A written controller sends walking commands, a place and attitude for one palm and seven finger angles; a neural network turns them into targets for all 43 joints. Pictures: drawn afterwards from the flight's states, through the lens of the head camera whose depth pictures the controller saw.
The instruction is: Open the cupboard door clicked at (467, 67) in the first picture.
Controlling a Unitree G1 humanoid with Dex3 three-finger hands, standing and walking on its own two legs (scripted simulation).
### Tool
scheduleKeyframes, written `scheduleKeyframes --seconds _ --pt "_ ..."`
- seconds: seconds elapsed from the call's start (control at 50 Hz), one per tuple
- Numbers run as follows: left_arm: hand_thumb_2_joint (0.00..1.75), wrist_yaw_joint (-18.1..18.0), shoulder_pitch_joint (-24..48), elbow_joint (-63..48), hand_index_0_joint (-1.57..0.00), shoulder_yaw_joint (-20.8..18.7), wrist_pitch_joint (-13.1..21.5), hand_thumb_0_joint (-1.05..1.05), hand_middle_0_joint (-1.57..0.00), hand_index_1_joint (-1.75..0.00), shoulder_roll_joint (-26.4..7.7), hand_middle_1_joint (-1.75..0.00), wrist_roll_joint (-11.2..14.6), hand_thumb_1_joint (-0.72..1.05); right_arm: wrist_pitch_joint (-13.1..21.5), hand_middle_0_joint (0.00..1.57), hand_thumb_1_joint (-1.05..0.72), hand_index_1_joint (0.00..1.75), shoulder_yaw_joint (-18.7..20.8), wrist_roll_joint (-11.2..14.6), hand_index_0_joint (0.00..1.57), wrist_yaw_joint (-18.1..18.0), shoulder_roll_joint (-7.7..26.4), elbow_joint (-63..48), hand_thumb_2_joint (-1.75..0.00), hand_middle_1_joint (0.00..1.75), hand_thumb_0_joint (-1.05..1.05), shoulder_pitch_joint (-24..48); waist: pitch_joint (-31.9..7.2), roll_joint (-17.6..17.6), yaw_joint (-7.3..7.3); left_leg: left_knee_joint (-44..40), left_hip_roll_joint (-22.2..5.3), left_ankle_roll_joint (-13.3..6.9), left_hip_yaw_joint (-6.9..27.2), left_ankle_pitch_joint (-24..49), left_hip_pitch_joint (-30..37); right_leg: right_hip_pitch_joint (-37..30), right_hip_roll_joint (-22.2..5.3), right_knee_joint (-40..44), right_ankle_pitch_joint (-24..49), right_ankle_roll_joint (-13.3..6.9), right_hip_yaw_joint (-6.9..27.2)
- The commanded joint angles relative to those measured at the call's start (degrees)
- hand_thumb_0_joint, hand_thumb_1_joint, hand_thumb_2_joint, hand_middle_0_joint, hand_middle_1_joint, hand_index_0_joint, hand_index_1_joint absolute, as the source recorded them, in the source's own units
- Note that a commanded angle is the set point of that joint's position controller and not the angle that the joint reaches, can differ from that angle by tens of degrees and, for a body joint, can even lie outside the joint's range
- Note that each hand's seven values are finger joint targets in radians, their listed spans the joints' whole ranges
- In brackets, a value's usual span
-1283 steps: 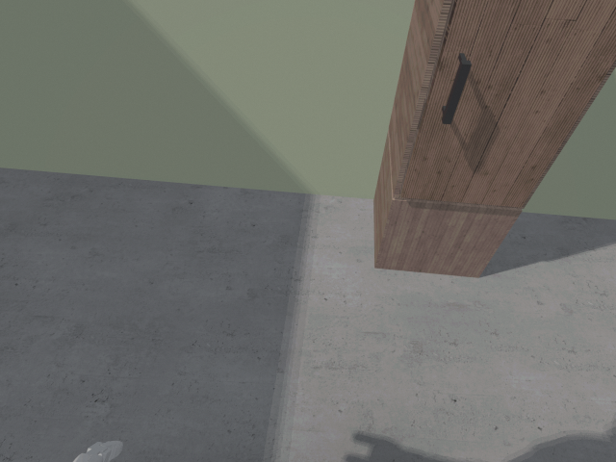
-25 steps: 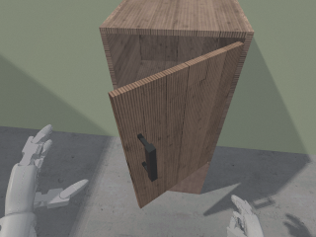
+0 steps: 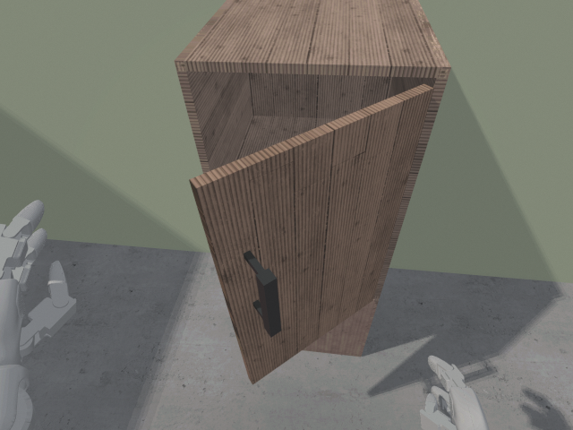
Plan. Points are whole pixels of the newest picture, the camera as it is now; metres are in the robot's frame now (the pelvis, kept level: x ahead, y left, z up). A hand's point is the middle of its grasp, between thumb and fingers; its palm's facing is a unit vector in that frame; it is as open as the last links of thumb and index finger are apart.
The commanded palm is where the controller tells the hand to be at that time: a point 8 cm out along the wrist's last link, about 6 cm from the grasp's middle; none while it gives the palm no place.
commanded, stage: draw the hand back to the body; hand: left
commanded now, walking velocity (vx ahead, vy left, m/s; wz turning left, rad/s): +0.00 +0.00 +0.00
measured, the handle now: (262, 295) +0.29 +0.08 +0.03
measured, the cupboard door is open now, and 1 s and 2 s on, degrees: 41 41 41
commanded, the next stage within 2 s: step back with the hand held close in 0.18 s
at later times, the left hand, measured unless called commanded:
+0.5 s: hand (57, 313) +0.18 +0.27 +0.15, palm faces +0.41 -0.77 -0.48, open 7.4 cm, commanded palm +0.11 +0.31 +0.17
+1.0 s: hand out of the picture +0.09 +0.28 +0.15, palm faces +0.43 -0.77 -0.48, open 7.4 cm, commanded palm +0.03 +0.32 +0.17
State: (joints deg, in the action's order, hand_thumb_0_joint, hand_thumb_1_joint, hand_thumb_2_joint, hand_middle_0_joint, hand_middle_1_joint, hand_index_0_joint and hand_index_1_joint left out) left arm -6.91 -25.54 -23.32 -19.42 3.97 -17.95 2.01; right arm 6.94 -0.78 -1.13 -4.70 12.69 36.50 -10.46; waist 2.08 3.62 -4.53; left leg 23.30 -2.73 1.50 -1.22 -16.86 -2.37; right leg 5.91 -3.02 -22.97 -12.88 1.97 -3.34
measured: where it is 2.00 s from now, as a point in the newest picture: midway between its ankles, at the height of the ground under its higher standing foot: outside the picture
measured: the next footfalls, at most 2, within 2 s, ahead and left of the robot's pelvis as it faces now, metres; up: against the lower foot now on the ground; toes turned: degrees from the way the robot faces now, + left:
right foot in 1.12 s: -0.06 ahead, -0.11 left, +0.00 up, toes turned +5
right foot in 1.72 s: -0.29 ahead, -0.06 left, +0.00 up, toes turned -4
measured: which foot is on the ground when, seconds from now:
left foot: down 0.00-1.00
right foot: down 0.00-1.00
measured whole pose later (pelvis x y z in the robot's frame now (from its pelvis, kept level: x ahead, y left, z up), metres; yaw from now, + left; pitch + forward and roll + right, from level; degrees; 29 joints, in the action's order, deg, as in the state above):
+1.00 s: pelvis -0.11 +0.02 -0.02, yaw +0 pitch +0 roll -2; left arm -9.4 -30.8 -31.4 -24.9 11.5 -22.9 0.8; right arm 3.8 -0.2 -0.3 -5.4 12.3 32.9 -11.7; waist 4.4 -0.3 -0.3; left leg 36.3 -1.7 -0.7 -0.7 -12.8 -23.3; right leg 23.7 -3.8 -30.0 -8.9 2.5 -2.4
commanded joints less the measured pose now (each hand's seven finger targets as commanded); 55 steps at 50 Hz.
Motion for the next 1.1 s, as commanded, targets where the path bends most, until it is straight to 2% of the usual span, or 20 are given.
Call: scheduleKeyframes --seconds 0.0,0.26,0.28,0.3,0.32,0.34,0.38,0.42,0.5,0.52,0.58,0.64,0.72,0.76,0.84,0.88,0.94,1.0,1.02,1.08 --pt "0.9 -1.15 4.94 -12.99 -0.2 -6.88 4.22 0.0 -0.2 -0.3 -11.45 -0.3 -0.35 0.9 3.56 0.2 -0.9 0.3 2.02 0.19 0.2 -0.66 5.29 -9.29 -0.9 0.3 0.0 7.14 -5.85 0.69 -0.11 -3.06 2.17 -1.76 -1.49 18.26 -3.02 -4.86 2.43 2.04 13.51 -2.14 -0.49" --pt "0.9 -1.01 5.28 -11.64 -0.2 -6.1 4.58 0.0 -0.2 -0.3 -10.52 -0.3 -0.37 0.9 4.22 0.2 -0.9 0.3 2.17 0.24 0.2 -0.73 5.29 -8.55 -0.9 0.3 0.0 7.49 -4.2 -0.14 0.07 -4.09 2.03 -1.74 -1.29 15.59 -3.22 -4.29 2.71 3.23 10.76 -2.11 -0.35" --pt "0.9 -1.3 9.03 -13.01 -0.2 -7.58 4.88 0.0 -0.2 -0.3 -12.51 -0.3 -0.37 0.9 4.28 0.2 -0.9 0.3 2.15 0.31 0.2 -0.82 5.42 -8.27 -0.9 0.3 0.0 7.6 -4.85 0.01 0.24 -4.07 2.15 -1.74 -1.26 15.3 -3.04 -4.44 2.72 3.3 10.68 -2.15 -0.22" --pt "0.9 -1.27 11.98 -13.76 -0.2 -13.51 7.05 0.0 -0.2 -0.3 -18.09 -0.3 -0.17 0.9 2.51 0.2 -0.9 0.3 1.59 0.76 0.2 -0.67 6.46 -10.41 -0.9 0.3 0.0 6.57 1.03 -2.82 3.23 -2.36 1.08 -2.69 -1.2 12.2 -7.88 1.8 0.56 6.02 13.51 -1.61 2.36" --pt "0.9 -0.97 11.12 -11.21 -0.2 -13.55 7.74 0.0 -0.2 -0.3 -18.08 -0.3 -0.57 0.9 1.3 0.2 -0.9 0.3 1.59 0.76 0.2 -0.81 5.9 -9.63 -0.9 0.3 0.0 6.67 1.23 -2.73 3.06 -2.13 1.43 -2.66 -0.25 10.65 -9.15 1.75 -0.4 6.15 13.6 -1.77 1.99" --pt "0.9 -0.36 4.09 -8.11 -0.2 -10.26 7.51 0.0 -0.2 -0.3 -13.6 -0.3 -0.3 0.9 0.42 0.2 -0.9 0.3 1.89 0.49 0.2 -0.8 6.06 -9.89 -0.9 0.3 0.0 7.06 0.03 -4.18 3.34 -1.62 1.24 -2.55 -0.29 12.24 -8.74 1.96 -0.53 5.6 14.57 -1.7 1.53" --pt "0.9 0.04 -0.69 -10.76 -0.2 -8.61 7.64 0.0 -0.2 -0.3 -11.92 -0.3 -0.21 0.9 -0.83 0.2 -0.9 0.3 2.39 0.31 0.2 -0.46 6.89 -11.22 -0.9 0.3 0.0 6.99 -4.5 -1.53 3.48 -0.82 0.85 -2.33 -0.82 16.98 -7.85 0.53 -0.68 3.37 17.96 -1.61 1.18" --pt "0.9 -0.3 -3.37 -13.27 -0.2 -9.59 7.91 0.0 -0.2 -0.3 -12.99 -0.3 -0.19 0.9 -1.59 0.2 -0.9 0.3 2.81 0.2 0.2 -0.64 7.13 -11.74 -0.9 0.3 0.0 7.34 -8.3 1.47 3.29 -0.51 0.4 -2.09 -0.54 22.8 -7.5 -1.44 -0.7 0.66 22.2 -1.58 0.53" --pt "0.9 -1.02 -6.54 -17.12 -0.2 -12.09 7.92 0.0 -0.2 -0.3 -15.1 -0.3 -0.03 0.9 -2.86 0.2 -0.9 0.3 3.54 0.52 0.2 -0.63 6.62 -13.6 -0.9 0.3 0.0 6.59 -12.96 -1.75 3.31 0.9 -0.29 -1.58 -0.31 26.14 -8.89 -2.76 -0.4 -2.82 26.42 -1.18 0.72" --pt "0.9 -1.3 -6.65 -17.87 -0.2 -12.72 8.05 0.0 -0.2 -0.3 -15.88 -0.3 -0.11 0.9 -3.07 0.2 -0.9 0.3 3.69 0.57 0.2 -0.87 6.75 -13.55 -0.9 0.3 0.0 6.95 -13.28 0.13 3.25 0.9 -0.28 -1.49 -0.09 26.45 -9.66 -3.29 -0.62 -3.64 27.19 -1.34 0.55" --pt "0.9 -1.72 -6.89 -17.31 -0.2 -12.99 8.21 0.0 -0.2 -0.3 -15.68 -0.3 0.03 0.9 -3.22 0.2 -0.9 0.3 3.84 0.92 0.2 -0.95 6.28 -14.09 -0.9 0.3 0.0 6.59 -11.04 -1.68 3.41 0.32 -0.87 -1.7 0.1 21.29 -12.6 -0.88 -0.45 -4.12 22.65 -0.86 1.1" --pt "0.9 -2.09 -6.08 -17.38 -0.2 -12.86 8.79 0.0 -0.2 -0.3 -15.52 -0.3 -0.23 0.9 -2.72 0.2 -0.9 0.3 3.84 1.01 0.2 -1.2 6.39 -14.11 -0.9 0.3 0.0 6.56 -8.77 0.1 3.44 -0.57 -1.23 -2.17 0.56 14.72 -16.58 0.05 -0.35 -4.51 17.55 -0.75 1.7" --pt "0.9 -2.49 -5.01 -18.0 -0.2 -12.91 9.52 0.0 -0.2 -0.3 -15.52 -0.3 -0.75 0.9 -1.82 0.2 -0.9 0.3 3.95 1.03 0.2 -1.12 7.02 -14.03 -0.9 0.3 0.0 5.99 -6.77 0.66 3.64 -1.77 -1.2 -3.22 1.58 -0.37 -23.7 0.59 -0.65 -4.01 6.78 -0.91 3.26" --pt "0.9 -2.74 -4.82 -17.71 -0.2 -12.52 9.98 0.0 -0.2 -0.3 -15.01 -0.3 -1.03 0.9 -1.36 0.2 -0.9 0.3 3.84 1.27 0.2 -0.96 6.94 -14.12 -0.9 0.3 0.0 5.25 -5.37 -1.46 3.99 -1.0 -0.98 -3.54 1.44 -7.89 -26.27 2.5 -1.22 -2.79 0.34 -0.99 4.35" --pt "0.9 -3.39 -3.63 -18.92 -0.2 -13.02 10.81 0.0 -0.2 -0.3 -15.83 -0.3 -1.22 0.9 -0.46 0.2 -0.9 0.3 3.76 1.27 0.2 -1.09 6.77 -13.33 -0.9 0.3 0.0 3.9 -5.35 -4.57 4.41 4.48 0.69 -2.98 1.13 -11.25 -23.09 10.2 -3.35 2.17 -10.42 -1.98 6.35" --pt "0.9 -3.77 -3.45 -19.02 -0.2 -13.04 10.97 0.0 -0.2 -0.3 -15.94 -0.3 -1.09 0.9 -0.15 0.2 -0.9 0.3 3.61 1.11 0.2 -1.22 6.75 -12.71 -0.9 0.3 0.0 3.39 -5.44 -4.28 4.59 6.26 0.94 -2.49 1.14 -11.24 -20.42 14.64 -3.9 3.31 -14.8 -2.32 5.83" --pt "0.9 -4.2 -3.14 -20.09 -0.2 -13.53 11.4 0.0 -0.2 -0.3 -16.29 -0.3 -1.0 0.9 0.37 0.2 -0.9 0.3 3.51 1.0 0.2 -1.62 7.12 -12.72 -0.9 0.3 0.0 3.52 -4.84 -0.51 4.72 1.69 -0.87 -3.01 4.08 -13.24 -23.26 13.19 -1.84 -0.44 -13.89 -1.51 3.97" --pt "0.9 -4.02 -3.82 -19.9 -0.2 -14.23 11.9 0.0 -0.2 -0.3 -15.19 -0.3 -1.77 0.9 1.42 0.2 -0.9 0.3 3.89 1.18 0.2 -1.54 8.13 -13.63 -0.9 0.3 0.0 4.24 -5.98 10.0 4.16 -11.07 -7.77 -6.32 12.27 -21.51 -37.21 -1.85 4.53 -17.45 -3.99 0.2 1.12" --pt "0.9 -3.92 -4.46 -19.46 -0.2 -14.95 11.99 0.0 -0.2 -0.3 -15.82 -0.3 -2.19 0.9 1.76 0.2 -0.9 0.3 4.05 1.26 0.2 -1.51 7.83 -13.86 -0.9 0.3 0.0 4.93 -6.97 12.14 3.61 -12.62 -9.34 -7.34 14.24 -20.14 -38.81 -5.01 5.67 -22.4 0.02 0.27 0.92" --pt "0.9 -3.24 -6.06 -19.55 -0.2 -15.25 12.67 0.0 -0.2 -0.3 -15.41 -0.3 -2.49 0.9 3.02 0.2 -0.9 0.3 4.39 0.9 0.2 -0.56 7.35 -13.32 -0.9 0.3 0.0 4.54 -5.83 7.0 3.69 -6.87 -8.72 -8.13 12.18 -16.11 -39.55 -5.28 5.65 -19.75 1.2 -0.58 3.93"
